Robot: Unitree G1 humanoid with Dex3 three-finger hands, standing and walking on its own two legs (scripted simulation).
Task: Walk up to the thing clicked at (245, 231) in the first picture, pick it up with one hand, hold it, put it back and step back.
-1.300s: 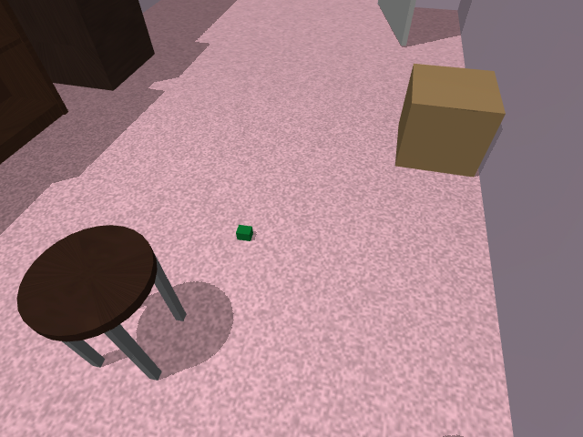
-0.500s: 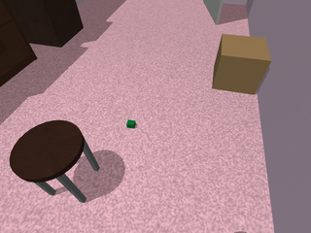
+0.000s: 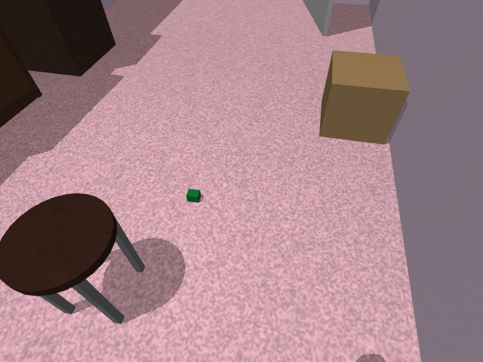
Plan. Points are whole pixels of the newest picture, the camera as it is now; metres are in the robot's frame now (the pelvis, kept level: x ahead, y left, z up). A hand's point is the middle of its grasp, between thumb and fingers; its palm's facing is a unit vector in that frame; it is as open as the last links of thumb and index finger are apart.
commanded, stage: walk up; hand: left
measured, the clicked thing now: (193, 195) +1.02 +0.25 -0.75
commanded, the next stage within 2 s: none
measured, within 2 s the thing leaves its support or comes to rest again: neither
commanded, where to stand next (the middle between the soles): +0.63 +0.01 m, yaw +0 degrees
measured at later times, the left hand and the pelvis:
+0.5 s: hand (108, 361) +0.17 +0.28 -0.17, palm faces +0.02 -0.93 -0.35, open 7.4 cm; pelvis +0.18 +0.00 -0.02, yaw +2 degrees
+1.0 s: hand (134, 233) +0.42 +0.26 -0.12, palm faces -0.01 -0.90 -0.44, open 7.3 cm; pelvis +0.37 -0.02 -0.01, yaw +0 degrees
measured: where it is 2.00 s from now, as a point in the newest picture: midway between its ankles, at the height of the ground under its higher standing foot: (241, 281)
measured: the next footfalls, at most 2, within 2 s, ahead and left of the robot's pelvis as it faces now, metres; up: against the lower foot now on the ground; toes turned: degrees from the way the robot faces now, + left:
left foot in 0.44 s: +0.31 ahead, +0.12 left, +0.00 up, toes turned +6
right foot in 0.86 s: +0.45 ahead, -0.14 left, +0.00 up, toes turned -4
